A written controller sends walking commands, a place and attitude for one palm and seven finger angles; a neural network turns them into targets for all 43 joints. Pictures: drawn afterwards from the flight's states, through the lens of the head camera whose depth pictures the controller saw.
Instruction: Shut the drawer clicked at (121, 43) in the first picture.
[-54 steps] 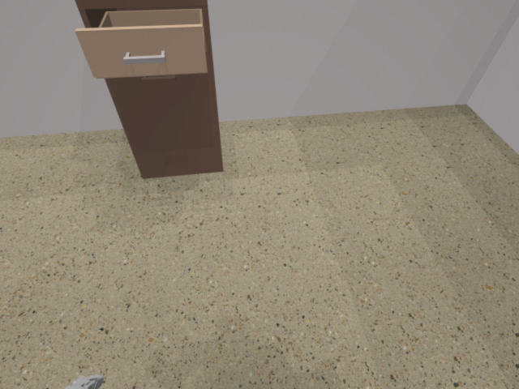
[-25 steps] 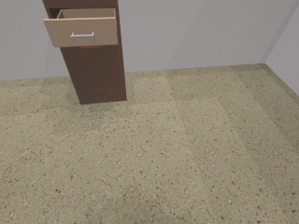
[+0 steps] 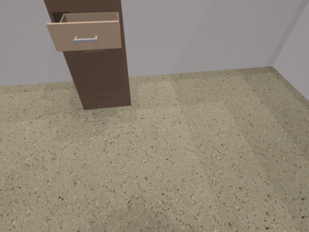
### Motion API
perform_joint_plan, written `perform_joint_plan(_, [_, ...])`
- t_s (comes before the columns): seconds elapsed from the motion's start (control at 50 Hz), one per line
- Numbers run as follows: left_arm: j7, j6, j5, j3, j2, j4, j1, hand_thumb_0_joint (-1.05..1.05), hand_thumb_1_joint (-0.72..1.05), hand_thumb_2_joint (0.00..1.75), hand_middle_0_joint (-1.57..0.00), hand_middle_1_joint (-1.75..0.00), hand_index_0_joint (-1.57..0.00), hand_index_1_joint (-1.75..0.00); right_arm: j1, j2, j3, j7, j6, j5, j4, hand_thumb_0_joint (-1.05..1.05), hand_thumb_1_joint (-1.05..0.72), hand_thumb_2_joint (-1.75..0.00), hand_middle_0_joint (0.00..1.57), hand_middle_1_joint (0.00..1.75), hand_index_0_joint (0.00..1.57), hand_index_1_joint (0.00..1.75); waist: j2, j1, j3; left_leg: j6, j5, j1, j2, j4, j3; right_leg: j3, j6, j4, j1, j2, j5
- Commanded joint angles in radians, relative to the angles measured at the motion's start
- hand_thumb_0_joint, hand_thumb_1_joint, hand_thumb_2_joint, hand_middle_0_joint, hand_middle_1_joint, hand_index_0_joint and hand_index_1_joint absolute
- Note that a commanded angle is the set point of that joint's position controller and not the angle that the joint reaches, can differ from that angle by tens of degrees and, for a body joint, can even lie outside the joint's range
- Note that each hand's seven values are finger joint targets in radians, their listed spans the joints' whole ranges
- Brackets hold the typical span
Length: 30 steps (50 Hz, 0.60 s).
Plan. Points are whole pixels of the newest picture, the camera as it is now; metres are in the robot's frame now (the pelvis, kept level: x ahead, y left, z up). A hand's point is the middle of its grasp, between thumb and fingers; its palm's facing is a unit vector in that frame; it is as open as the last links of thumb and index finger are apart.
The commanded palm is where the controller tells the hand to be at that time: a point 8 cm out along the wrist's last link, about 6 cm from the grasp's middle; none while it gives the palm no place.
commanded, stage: look at it before walking up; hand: left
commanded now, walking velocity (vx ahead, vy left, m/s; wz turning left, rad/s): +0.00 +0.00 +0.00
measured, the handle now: (86, 39) +1.08 +0.46 -0.02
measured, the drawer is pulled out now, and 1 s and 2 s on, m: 0.17 0.17 0.17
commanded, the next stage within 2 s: walk to a spot facing it in 0.36 s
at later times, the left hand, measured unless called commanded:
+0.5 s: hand out of the picture +0.07 +0.24 -0.16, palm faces -0.03 -0.94 -0.33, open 7.4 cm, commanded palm none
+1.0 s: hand out of the picture +0.11 +0.22 -0.18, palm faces +0.13 -0.98 -0.13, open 7.4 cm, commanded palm none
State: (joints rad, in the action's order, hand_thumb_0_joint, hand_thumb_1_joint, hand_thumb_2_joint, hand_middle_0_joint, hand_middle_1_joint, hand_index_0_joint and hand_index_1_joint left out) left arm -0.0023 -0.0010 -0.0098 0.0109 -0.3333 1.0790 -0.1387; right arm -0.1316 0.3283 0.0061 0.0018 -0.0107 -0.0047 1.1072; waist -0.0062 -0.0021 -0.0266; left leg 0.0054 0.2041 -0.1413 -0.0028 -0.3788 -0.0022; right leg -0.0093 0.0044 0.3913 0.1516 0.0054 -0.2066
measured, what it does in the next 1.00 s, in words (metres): walks ahead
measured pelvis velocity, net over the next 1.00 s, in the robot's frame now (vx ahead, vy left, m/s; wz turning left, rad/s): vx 0.12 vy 0.05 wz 0.13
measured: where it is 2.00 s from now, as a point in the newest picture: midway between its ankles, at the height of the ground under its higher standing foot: (140, 188)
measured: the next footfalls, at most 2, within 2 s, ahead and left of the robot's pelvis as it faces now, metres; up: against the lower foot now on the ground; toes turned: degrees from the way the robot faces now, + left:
right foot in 1.24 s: +0.42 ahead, -0.06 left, +0.00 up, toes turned +2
left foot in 1.66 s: +0.49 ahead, +0.23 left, +0.00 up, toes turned +28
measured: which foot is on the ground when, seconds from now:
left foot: down 0.00-1.00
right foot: down 0.00-0.76, up 0.78-1.00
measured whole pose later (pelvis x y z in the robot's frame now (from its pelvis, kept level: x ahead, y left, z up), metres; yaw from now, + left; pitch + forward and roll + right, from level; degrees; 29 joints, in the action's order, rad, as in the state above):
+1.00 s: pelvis +0.12 +0.05 +0.00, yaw +7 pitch +0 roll -1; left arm -0.02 0.00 -0.03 -0.04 -0.18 1.08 -0.28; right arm -0.49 0.08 0.00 0.02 -0.08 -0.01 1.15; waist -0.04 0.02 -0.03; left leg -0.07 0.29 -0.04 0.03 -0.33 0.05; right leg 0.06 0.03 1.05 0.56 0.10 -0.26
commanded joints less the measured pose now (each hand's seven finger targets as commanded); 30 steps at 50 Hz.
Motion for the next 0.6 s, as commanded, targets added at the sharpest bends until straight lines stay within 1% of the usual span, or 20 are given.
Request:
perform_joint_plan(0.0, [0.014, 0.022, -0.003, -0.042, -0.205, -0.066, 0.034, 0.00, 0.90, 0.90, -0.20, -0.30, -0.20, -0.30, 0.046, 0.205, -0.039, 0.009, -0.021, -0.003, -0.061, 0.00, -0.90, -0.90, 0.20, 0.30, 0.20, 0.30, 0.002, 0.000, 0.039, -0.037, -0.072, -0.003, -0.112, 0.070, -0.099, -0.100, -0.033, -0.079, 0.017, 0.107, 0.037])
perform_joint_plan(0.02, [0.013, 0.022, -0.003, -0.041, -0.203, -0.063, 0.034, 0.00, 0.90, 0.90, -0.20, -0.30, -0.20, -0.30, 0.047, 0.206, -0.038, 0.009, -0.022, -0.004, -0.061, 0.00, -0.90, -0.90, 0.20, 0.30, 0.20, 0.30, 0.008, 0.001, 0.034, -0.037, -0.078, -0.004, -0.112, 0.073, -0.100, -0.098, -0.033, -0.077, 0.020, 0.108, 0.044])
perform_joint_plan(0.04, [0.013, 0.022, -0.002, -0.041, -0.203, -0.064, 0.031, 0.00, 0.90, 0.90, -0.20, -0.30, -0.20, -0.30, 0.045, 0.205, -0.038, 0.009, -0.023, -0.003, -0.060, 0.00, -0.90, -0.90, 0.20, 0.30, 0.20, 0.30, 0.009, 0.000, 0.043, -0.038, -0.088, 0.000, -0.115, 0.073, -0.100, -0.095, -0.032, -0.074, 0.013, 0.109, 0.054])
perform_joint_plan(0.1, [0.014, 0.024, -0.002, -0.041, -0.203, -0.062, 0.028, 0.00, 0.90, 0.90, -0.20, -0.30, -0.20, -0.30, 0.042, 0.203, -0.038, 0.010, -0.022, -0.002, -0.059, 0.00, -0.90, -0.90, 0.20, 0.30, 0.20, 0.30, -0.002, 0.002, 0.055, -0.036, -0.108, 0.008, -0.114, 0.064, -0.097, -0.096, -0.033, -0.072, 0.007, 0.110, 0.079])
perform_joint_plan(0.14, [0.014, 0.025, -0.002, -0.041, -0.203, -0.061, 0.027, 0.00, 0.90, 0.90, -0.20, -0.30, -0.20, -0.30, 0.047, 0.205, -0.037, 0.010, -0.021, -0.003, -0.059, 0.00, -0.90, -0.90, 0.20, 0.30, 0.20, 0.30, 0.002, 0.000, 0.045, -0.035, -0.102, 0.007, -0.113, 0.064, -0.096, -0.099, -0.033, -0.077, 0.012, 0.112, 0.076])
perform_joint_plan(0.16, [0.014, 0.026, -0.001, -0.041, -0.202, -0.059, 0.023, 0.00, 0.90, 0.90, -0.20, -0.30, -0.20, -0.30, 0.043, 0.203, -0.037, 0.010, -0.023, -0.002, -0.058, 0.00, -0.90, -0.90, 0.20, 0.30, 0.20, 0.30, 0.001, 0.000, 0.057, -0.036, -0.117, 0.015, -0.115, 0.062, -0.094, -0.098, -0.034, -0.074, 0.004, 0.114, 0.094])
perform_joint_plan(0.18, [0.014, 0.026, -0.001, -0.039, -0.203, -0.058, 0.023, 0.00, 0.90, 0.90, -0.20, -0.30, -0.20, -0.30, 0.046, 0.205, -0.037, 0.010, -0.022, -0.002, -0.056, 0.00, -0.90, -0.90, 0.20, 0.30, 0.20, 0.30, -0.002, 0.000, 0.053, -0.035, -0.116, 0.018, -0.113, 0.062, -0.094, -0.099, -0.034, -0.075, 0.009, 0.113, 0.096])
perform_joint_plan(0.22, [0.015, 0.025, -0.002, -0.040, -0.204, -0.058, 0.023, 0.00, 0.90, 0.90, -0.20, -0.30, -0.20, -0.30, 0.046, 0.203, -0.038, 0.010, -0.021, -0.002, -0.057, 0.00, -0.90, -0.90, 0.20, 0.30, 0.20, 0.30, 0.013, 0.001, 0.053, -0.034, -0.113, 0.015, -0.115, 0.063, -0.093, -0.099, -0.034, -0.073, 0.008, 0.112, 0.094])
perform_joint_plan(0.3, [0.015, 0.025, -0.002, -0.039, -0.204, -0.054, 0.020, 0.00, 0.90, 0.90, -0.20, -0.30, -0.20, -0.30, 0.048, 0.205, -0.037, 0.010, -0.020, -0.001, -0.057, 0.00, -0.90, -0.90, 0.20, 0.30, 0.20, 0.30, 0.010, 0.001, 0.052, -0.035, -0.111, 0.019, -0.116, 0.064, -0.092, -0.099, -0.034, -0.077, 0.010, 0.110, 0.093])
perform_joint_plan(0.32, [0.015, 0.026, -0.002, -0.040, -0.204, -0.053, 0.020, 0.00, 0.90, 0.90, -0.20, -0.30, -0.20, -0.30, 0.047, 0.204, -0.037, 0.010, -0.021, -0.002, -0.055, 0.00, -0.90, -0.90, 0.20, 0.30, 0.20, 0.30, 0.004, 0.001, 0.061, -0.035, -0.123, 0.025, -0.117, 0.063, -0.090, -0.098, -0.034, -0.074, 0.004, 0.113, 0.109])
perform_joint_plan(0.38, [0.015, 0.027, -0.001, -0.039, -0.204, -0.053, 0.021, 0.00, 0.90, 0.90, -0.20, -0.30, -0.20, -0.30, 0.052, 0.205, -0.037, 0.010, -0.021, -0.002, -0.054, 0.00, -0.90, -0.90, 0.20, 0.30, 0.20, 0.30, -0.005, 0.001, 0.046, -0.033, -0.124, 0.022, -0.116, 0.064, -0.089, -0.100, -0.034, -0.078, 0.008, 0.113, 0.117])
perform_joint_plan(0.4, [0.016, 0.027, -0.002, -0.040, -0.205, -0.055, 0.020, 0.00, 0.90, 0.90, -0.20, -0.30, -0.20, -0.30, 0.048, 0.205, -0.039, 0.010, -0.020, -0.001, -0.056, 0.00, -0.90, -0.90, 0.20, 0.30, 0.20, 0.30, -0.002, 0.002, 0.059, -0.033, -0.128, 0.028, -0.117, 0.063, -0.089, -0.101, -0.035, -0.076, 0.003, 0.112, 0.120])
perform_joint_plan(0.44, [0.015, 0.027, -0.002, -0.040, -0.206, -0.055, 0.024, 0.00, 0.90, 0.90, -0.20, -0.30, -0.20, -0.30, 0.049, 0.206, -0.037, 0.010, -0.021, -0.002, -0.055, 0.00, -0.90, -0.90, 0.20, 0.30, 0.20, 0.30, 0.000, 0.003, 0.051, -0.032, -0.121, 0.023, -0.117, 0.067, -0.088, -0.101, -0.034, -0.079, 0.005, 0.113, 0.113])
perform_joint_plan(0.46, [0.019, 0.019, 0.000, -0.025, -0.130, -0.037, -0.012, 0.00, 0.90, 0.90, -0.20, -0.30, -0.20, -0.30, 0.020, 0.128, -0.019, 0.007, -0.013, -0.006, -0.038, 0.00, -0.90, -0.90, 0.20, 0.30, 0.20, 0.30, 0.004, 0.001, 0.071, -0.025, -0.091, 0.018, -0.112, 0.059, -0.081, -0.088, -0.022, -0.077, -0.014, 0.115, 0.062])
perform_joint_plan(0.48, [0.020, 0.008, -0.002, -0.015, -0.086, -0.023, -0.053, 0.00, 0.90, 0.90, -0.20, -0.30, -0.20, -0.30, -0.017, 0.077, -0.006, 0.004, -0.002, -0.010, -0.027, 0.00, -0.90, -0.90, 0.20, 0.30, 0.20, 0.30, -0.004, -0.003, 0.065, -0.018, 0.000, -0.001, -0.099, 0.041, -0.069, -0.085, -0.016, -0.072, -0.011, 0.110, -0.065])
perform_joint_plan(0.5, [0.017, 0.001, -0.007, -0.018, -0.083, -0.020, -0.081, 0.00, 0.90, 0.90, -0.20, -0.30, -0.20, -0.30, -0.036, 0.068, -0.007, 0.002, 0.005, -0.014, -0.024, 0.00, -0.90, -0.90, 0.20, 0.30, 0.20, 0.30, -0.021, -0.008, 0.041, -0.024, 0.112, -0.039, -0.083, 0.021, -0.068, -0.094, -0.020, -0.081, 0.004, 0.109, -0.197])
perform_joint_plan(0.52, [0.013, -0.004, -0.010, -0.024, -0.096, -0.020, -0.094, 0.00, 0.90, 0.90, -0.20, -0.30, -0.20, -0.30, -0.045, 0.066, -0.010, 0.000, 0.011, -0.018, -0.029, 0.00, -0.90, -0.90, 0.20, 0.30, 0.20, 0.30, -0.042, -0.014, -0.013, -0.027, 0.225, -0.112, -0.063, 0.002, -0.064, -0.118, -0.029, -0.103, 0.022, 0.117, -0.319])
perform_joint_plan(0.54, [0.009, -0.006, -0.012, -0.032, -0.110, -0.024, -0.118, 0.00, 0.90, 0.90, -0.20, -0.30, -0.20, -0.30, -0.045, 0.061, -0.012, -0.002, 0.015, -0.020, -0.040, 0.00, -0.90, -0.90, 0.20, 0.30, 0.20, 0.30, -0.073, -0.023, -0.065, -0.025, 0.288, -0.187, -0.037, -0.047, -0.049, -0.155, -0.046, -0.133, 0.034, 0.139, -0.412])
perform_joint_plan(0.56, [0.008, -0.005, -0.013, -0.042, -0.126, -0.028, -0.147, 0.00, 0.90, 0.90, -0.20, -0.30, -0.20, -0.30, -0.052, 0.051, -0.014, -0.002, 0.017, -0.021, -0.052, 0.00, -0.90, -0.90, 0.20, 0.30, 0.20, 0.30, -0.131, -0.031, -0.079, -0.022, 0.285, -0.247, -0.012, -0.133, -0.012, -0.211, -0.075, -0.173, 0.019, 0.184, -0.482])
perform_joint_plan(0.58, [0.010, -0.002, -0.012, -0.052, -0.141, -0.032, -0.176, 0.00, 0.90, 0.90, -0.20, -0.30, -0.20, -0.30, -0.057, 0.042, -0.018, -0.003, 0.015, -0.020, -0.066, 0.00, -0.90, -0.90, 0.20, 0.30, 0.20, 0.30, -0.172, -0.036, -0.079, -0.021, 0.259, -0.282, -0.007, -0.230, 0.021, -0.274, -0.110, -0.215, 0.006, 0.248, -0.523])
